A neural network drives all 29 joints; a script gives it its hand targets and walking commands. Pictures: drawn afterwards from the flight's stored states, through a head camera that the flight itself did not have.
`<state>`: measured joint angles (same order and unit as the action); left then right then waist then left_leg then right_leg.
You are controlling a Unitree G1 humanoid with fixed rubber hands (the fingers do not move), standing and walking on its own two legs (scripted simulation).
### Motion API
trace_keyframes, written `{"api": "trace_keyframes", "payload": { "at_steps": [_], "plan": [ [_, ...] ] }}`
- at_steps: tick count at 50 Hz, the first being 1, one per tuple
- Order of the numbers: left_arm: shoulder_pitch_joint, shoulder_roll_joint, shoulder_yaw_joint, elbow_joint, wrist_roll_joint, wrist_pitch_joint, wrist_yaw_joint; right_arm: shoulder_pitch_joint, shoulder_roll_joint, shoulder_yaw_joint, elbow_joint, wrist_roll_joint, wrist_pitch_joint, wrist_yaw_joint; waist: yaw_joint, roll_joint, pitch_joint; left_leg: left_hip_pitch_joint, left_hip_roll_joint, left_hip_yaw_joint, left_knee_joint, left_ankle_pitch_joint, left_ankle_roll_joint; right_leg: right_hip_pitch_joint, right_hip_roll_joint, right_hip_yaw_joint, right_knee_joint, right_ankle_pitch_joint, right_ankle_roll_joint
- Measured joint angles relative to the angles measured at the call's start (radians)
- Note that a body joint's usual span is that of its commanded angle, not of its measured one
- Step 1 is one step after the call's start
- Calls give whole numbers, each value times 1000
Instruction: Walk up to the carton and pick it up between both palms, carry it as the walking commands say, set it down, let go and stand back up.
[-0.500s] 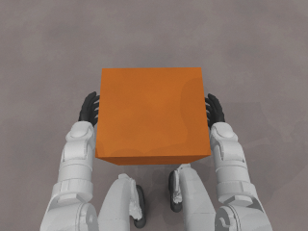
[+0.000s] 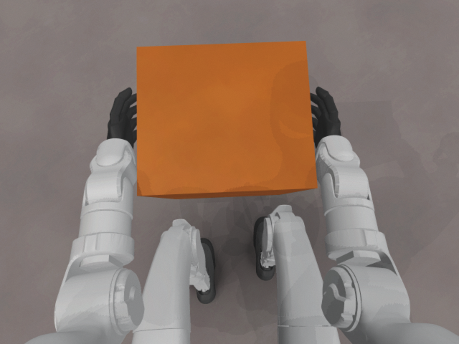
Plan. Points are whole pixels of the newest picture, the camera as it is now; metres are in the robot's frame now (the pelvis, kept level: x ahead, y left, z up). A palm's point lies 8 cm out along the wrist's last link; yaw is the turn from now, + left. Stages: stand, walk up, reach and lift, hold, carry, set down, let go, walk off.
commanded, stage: set down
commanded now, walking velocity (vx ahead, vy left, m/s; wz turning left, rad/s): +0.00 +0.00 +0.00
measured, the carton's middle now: (225, 138) +0.44 +0.00 -0.15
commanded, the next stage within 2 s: none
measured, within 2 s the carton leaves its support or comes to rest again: neither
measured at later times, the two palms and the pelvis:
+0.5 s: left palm (149, 144) +0.44 +0.15 -0.18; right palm (314, 143) +0.43 -0.19 -0.19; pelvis -0.04 +0.00 -0.06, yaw +1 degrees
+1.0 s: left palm (154, 138) +0.48 +0.16 -0.27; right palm (297, 132) +0.47 -0.18 -0.28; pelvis -0.04 +0.00 -0.12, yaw +2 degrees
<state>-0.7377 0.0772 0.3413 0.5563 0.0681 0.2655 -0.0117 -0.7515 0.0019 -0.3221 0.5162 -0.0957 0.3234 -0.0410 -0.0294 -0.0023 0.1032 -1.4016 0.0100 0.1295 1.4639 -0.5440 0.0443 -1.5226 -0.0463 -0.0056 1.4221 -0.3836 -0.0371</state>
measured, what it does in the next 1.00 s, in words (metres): lowers itself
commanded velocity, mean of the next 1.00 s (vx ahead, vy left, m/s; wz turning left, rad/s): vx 0.00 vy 0.00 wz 0.00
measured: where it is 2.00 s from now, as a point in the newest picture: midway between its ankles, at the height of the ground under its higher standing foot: (234, 270)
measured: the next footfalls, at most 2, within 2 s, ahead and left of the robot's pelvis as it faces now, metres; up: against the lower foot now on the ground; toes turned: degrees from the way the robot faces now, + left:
none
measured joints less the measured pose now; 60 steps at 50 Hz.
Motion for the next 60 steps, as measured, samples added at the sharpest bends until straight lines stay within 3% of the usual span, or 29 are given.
{"api": "trace_keyframes", "payload": {
  "at_steps": [7, 13, 21, 24, 29, 34, 60],
  "plan": [
    [-130, 33, 0, 0, -36, 0, 22, -126, -46, 0, -7, 29, 2, -16, 1, -2, 183, -5, -9, 0, 70, -9, 0, -6, 0, 11, 64, -2, 1],
    [-290, 60, -2, -21, -116, -8, 51, -244, -113, 5, -90, 101, 18, -47, 0, -3, 441, 9, -21, -2, 140, -9, 0, 10, 0, 22, 131, -2, 11],
    [-291, 81, -84, -29, -194, 28, 142, -245, -186, 86, -63, 219, 37, -100, -10, -8, 426, -76, -21, -2, 215, -16, 0, -77, 0, 25, 201, -2, 11],
    [-296, 88, -84, -14, -194, 22, 148, -268, -199, 109, 4, 235, -3, -100, -17, -14, 421, -76, -21, -2, 225, -16, 0, -78, 0, 25, 211, -1, 10],
    [-358, 115, -84, 119, -194, -16, 150, -354, -225, 137, 169, 231, -55, -96, -13, -14, 420, -89, -21, -2, 248, -16, 0, -94, 1, 25, 238, -1, 4],
    [-425, 146, -84, 193, -194, -38, 144, -439, -240, 145, 247, 219, -69, -97, 0, -13, 421, -147, -21, -2, 284, -16, 0, -157, 1, 25, 278, -1, -7],
    [-539, 186, -84, 226, -194, -44, 141, -572, -278, 151, 293, 236, -70, -98, -25, -4, 424, -407, -21, -2, 521, -89, 0, -425, 1, 26, 502, -53, -13]
  ]
}}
